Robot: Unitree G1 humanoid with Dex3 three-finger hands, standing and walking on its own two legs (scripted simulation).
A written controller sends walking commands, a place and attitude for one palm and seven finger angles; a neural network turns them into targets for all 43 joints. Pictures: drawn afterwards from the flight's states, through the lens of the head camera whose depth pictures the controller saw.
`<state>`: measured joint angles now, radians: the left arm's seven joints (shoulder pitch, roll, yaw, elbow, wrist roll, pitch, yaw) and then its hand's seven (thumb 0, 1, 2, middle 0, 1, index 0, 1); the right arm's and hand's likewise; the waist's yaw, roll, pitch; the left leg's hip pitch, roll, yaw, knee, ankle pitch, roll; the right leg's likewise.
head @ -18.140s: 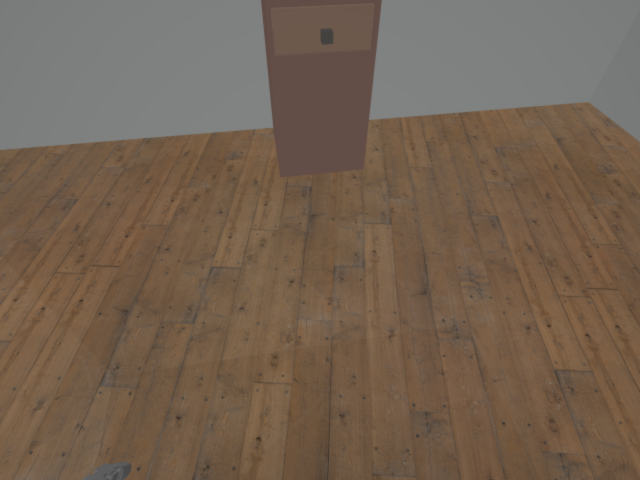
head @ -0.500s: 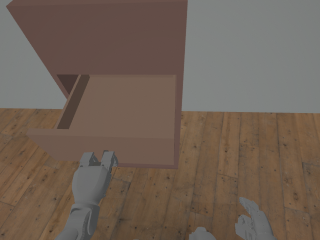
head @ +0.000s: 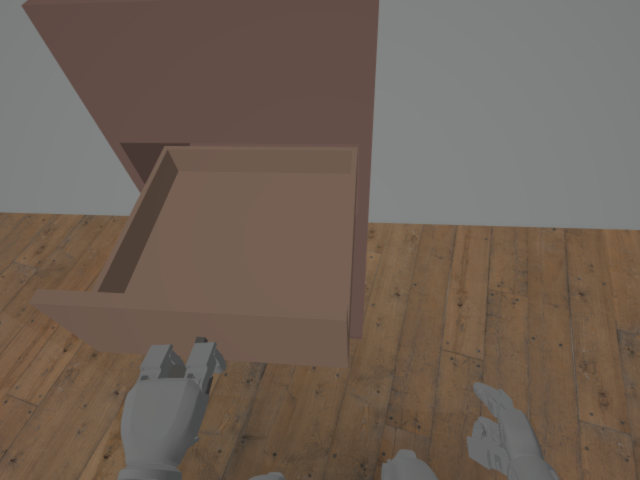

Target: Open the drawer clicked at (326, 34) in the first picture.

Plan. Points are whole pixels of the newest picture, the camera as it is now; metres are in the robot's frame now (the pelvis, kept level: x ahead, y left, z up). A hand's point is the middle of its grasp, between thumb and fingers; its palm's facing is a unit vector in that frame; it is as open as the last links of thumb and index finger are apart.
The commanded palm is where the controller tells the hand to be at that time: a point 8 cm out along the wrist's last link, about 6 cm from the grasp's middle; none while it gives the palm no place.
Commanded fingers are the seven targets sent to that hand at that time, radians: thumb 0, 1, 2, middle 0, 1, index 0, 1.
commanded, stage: pull the drawer open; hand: left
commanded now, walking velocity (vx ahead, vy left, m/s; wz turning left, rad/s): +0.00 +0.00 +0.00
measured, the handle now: (193, 370) +0.25 +0.19 -0.02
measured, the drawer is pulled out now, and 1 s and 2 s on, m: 0.30 0.30 0.30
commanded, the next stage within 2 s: open the thumb to release the handle in 0.62 s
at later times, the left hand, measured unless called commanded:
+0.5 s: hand (186, 425) +0.19 +0.19 -0.03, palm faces -0.04 -0.13 -0.99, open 7.7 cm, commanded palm +0.14 +0.20 +0.02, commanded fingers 0.00 0.90 0.90 -0.40 -1.35 -0.40 -1.35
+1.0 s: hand (182, 419) +0.19 +0.19 -0.03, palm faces +0.02 -0.08 -1.00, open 8.4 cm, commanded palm +0.16 +0.21 +0.02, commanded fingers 0.00 -0.15 0.45 -0.32 -1.24 -0.32 -1.24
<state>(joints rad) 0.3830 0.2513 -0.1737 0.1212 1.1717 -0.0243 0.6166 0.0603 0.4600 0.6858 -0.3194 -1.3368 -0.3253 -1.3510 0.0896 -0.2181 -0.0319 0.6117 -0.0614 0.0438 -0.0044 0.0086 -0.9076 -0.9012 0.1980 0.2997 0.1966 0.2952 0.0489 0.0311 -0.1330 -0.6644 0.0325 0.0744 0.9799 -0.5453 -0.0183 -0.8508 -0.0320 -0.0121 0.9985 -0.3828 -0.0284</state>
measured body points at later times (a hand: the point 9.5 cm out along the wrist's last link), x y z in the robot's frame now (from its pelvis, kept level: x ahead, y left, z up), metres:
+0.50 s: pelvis +0.01 +0.00 -0.02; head +0.08 -0.04 +0.43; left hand +0.18 +0.19 +0.02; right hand +0.20 -0.24 -0.12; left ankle -0.04 +0.14 -0.67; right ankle +0.06 -0.10 -0.67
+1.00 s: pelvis +0.00 +0.00 -0.01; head +0.06 -0.04 +0.43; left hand +0.19 +0.20 +0.03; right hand +0.21 -0.23 -0.12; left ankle -0.04 +0.14 -0.67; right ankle +0.06 -0.10 -0.67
